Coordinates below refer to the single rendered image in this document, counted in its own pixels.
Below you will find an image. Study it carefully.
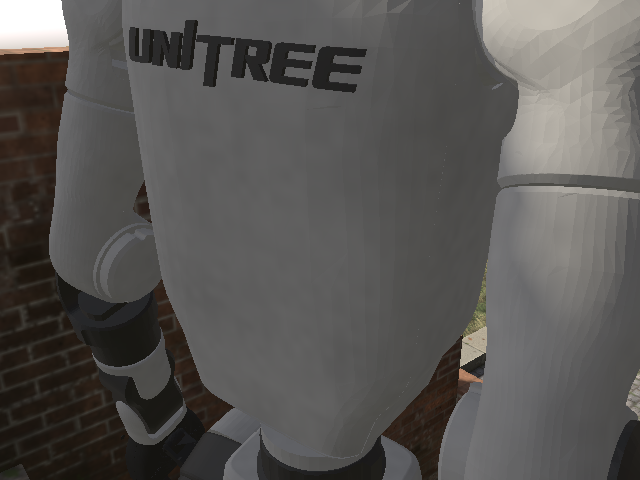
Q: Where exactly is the left robot hand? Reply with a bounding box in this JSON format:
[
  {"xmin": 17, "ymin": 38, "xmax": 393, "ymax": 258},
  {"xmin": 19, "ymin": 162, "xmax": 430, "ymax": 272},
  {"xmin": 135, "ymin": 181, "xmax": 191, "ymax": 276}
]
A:
[{"xmin": 121, "ymin": 406, "xmax": 205, "ymax": 480}]

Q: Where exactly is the humanoid robot torso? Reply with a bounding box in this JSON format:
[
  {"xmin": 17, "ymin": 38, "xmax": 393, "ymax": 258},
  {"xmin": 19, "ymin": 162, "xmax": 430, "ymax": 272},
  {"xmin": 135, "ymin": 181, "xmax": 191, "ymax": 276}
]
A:
[{"xmin": 122, "ymin": 0, "xmax": 519, "ymax": 480}]

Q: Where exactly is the right robot upper arm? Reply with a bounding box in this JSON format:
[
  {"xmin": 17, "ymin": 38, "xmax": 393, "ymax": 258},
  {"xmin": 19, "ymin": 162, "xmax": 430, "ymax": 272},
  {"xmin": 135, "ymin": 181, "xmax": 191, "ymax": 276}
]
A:
[{"xmin": 438, "ymin": 0, "xmax": 640, "ymax": 480}]

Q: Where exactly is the left robot forearm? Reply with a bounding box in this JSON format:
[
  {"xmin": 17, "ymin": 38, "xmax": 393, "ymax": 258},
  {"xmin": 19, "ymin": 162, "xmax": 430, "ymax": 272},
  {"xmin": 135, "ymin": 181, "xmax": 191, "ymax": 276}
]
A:
[{"xmin": 55, "ymin": 270, "xmax": 187, "ymax": 445}]

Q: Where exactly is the left robot thigh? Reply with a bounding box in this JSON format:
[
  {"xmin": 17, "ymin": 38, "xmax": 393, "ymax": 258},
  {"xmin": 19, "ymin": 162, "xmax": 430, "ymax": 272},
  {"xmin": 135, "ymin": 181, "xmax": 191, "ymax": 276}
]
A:
[{"xmin": 178, "ymin": 408, "xmax": 261, "ymax": 480}]

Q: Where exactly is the right robot forearm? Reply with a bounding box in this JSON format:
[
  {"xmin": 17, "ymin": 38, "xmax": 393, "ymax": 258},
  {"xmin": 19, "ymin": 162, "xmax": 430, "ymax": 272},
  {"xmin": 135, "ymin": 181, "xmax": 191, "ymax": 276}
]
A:
[{"xmin": 607, "ymin": 420, "xmax": 640, "ymax": 480}]

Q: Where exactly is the left robot upper arm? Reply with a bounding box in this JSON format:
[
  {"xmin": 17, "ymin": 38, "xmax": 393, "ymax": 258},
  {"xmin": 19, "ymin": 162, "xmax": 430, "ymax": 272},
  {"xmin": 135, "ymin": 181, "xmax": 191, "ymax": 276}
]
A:
[{"xmin": 49, "ymin": 0, "xmax": 162, "ymax": 303}]

